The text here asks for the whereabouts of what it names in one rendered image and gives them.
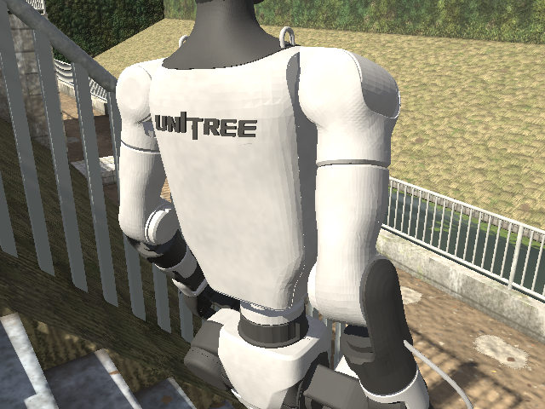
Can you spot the robot right thigh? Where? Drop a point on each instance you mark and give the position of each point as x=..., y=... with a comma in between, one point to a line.
x=334, y=389

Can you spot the left robot hand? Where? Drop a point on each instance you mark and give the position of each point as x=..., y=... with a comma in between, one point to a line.
x=201, y=304

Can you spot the robot torso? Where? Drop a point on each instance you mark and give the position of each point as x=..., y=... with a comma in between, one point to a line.
x=240, y=159

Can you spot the left robot forearm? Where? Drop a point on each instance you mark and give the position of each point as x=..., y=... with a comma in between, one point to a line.
x=175, y=259

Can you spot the right robot forearm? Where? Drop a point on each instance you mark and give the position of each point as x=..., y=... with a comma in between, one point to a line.
x=387, y=370

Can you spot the right robot upper arm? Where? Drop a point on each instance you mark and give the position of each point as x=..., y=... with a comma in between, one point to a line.
x=355, y=104

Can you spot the left robot upper arm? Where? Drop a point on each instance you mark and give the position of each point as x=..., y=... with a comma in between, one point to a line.
x=143, y=214

